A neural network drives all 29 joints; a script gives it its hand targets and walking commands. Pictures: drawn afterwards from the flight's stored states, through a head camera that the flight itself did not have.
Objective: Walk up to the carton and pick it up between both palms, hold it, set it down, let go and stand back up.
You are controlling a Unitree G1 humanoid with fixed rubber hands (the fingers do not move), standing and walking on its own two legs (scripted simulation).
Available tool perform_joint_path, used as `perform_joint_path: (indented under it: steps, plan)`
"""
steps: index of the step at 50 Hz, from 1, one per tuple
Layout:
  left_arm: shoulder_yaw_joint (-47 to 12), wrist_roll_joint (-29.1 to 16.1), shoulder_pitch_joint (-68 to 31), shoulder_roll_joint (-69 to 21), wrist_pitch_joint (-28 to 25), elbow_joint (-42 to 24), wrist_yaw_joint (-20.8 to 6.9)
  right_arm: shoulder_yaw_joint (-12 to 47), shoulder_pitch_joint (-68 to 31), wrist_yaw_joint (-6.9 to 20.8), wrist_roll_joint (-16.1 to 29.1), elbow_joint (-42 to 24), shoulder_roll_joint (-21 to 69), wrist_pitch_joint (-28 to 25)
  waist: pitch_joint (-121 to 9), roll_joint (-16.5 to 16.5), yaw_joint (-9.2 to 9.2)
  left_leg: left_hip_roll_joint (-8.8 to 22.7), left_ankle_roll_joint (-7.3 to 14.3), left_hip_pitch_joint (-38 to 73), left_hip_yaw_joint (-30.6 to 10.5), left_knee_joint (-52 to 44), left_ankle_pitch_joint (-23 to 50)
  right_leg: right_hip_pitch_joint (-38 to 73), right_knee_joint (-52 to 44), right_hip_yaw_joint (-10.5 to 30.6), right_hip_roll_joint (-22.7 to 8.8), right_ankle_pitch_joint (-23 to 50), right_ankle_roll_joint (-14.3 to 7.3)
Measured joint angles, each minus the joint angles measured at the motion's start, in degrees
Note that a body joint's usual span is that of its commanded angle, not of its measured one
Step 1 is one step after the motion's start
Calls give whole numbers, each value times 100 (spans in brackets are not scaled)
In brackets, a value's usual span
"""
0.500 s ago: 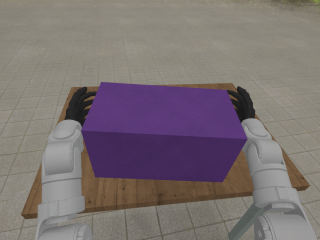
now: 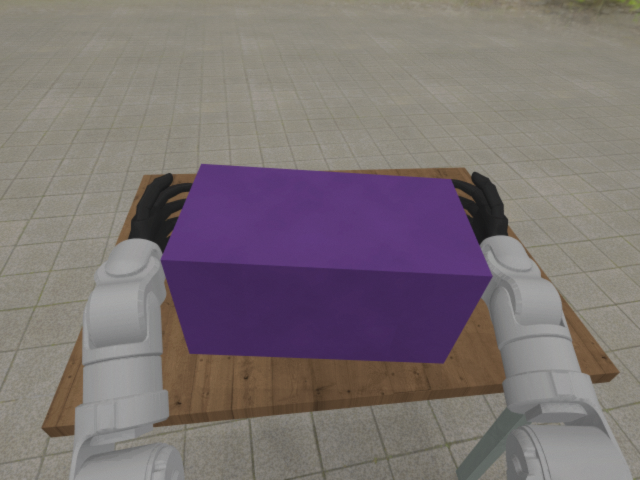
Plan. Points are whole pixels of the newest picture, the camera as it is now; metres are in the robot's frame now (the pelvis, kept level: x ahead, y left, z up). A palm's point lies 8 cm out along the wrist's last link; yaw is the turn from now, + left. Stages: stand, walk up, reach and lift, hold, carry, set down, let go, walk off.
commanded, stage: hold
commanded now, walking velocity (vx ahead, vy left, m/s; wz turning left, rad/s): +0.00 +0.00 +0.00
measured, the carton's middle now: (323, 264) +0.34 +0.01 +0.14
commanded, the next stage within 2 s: none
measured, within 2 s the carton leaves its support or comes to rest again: neither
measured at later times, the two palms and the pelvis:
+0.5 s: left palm (150, 241) +0.34 +0.21 +0.18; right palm (486, 237) +0.36 -0.19 +0.18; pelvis +0.00 +0.00 +0.00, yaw +0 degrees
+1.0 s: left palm (155, 240) +0.34 +0.20 +0.18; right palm (492, 236) +0.36 -0.20 +0.18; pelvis +0.00 +0.00 +0.00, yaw +0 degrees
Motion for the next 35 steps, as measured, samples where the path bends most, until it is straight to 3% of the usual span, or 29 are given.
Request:
perform_joint_path:
  steps: [35]
  plan:
    - [-135,-29,106,-15,-49,-45,91,100,76,-23,164,-34,-129,-32,28,71,-28,-4,4,-29,-13,77,-30,-6,36,-13,-4,-12,9]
